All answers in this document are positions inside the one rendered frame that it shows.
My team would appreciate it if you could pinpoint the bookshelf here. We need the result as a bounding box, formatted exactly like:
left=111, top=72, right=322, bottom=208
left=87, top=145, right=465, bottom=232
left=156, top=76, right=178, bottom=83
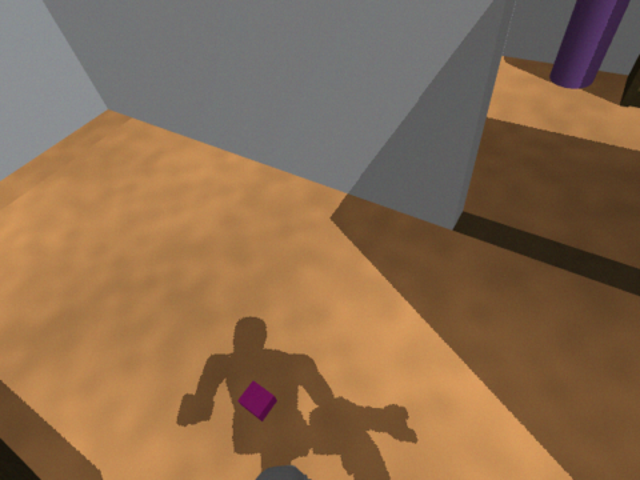
left=620, top=55, right=640, bottom=108

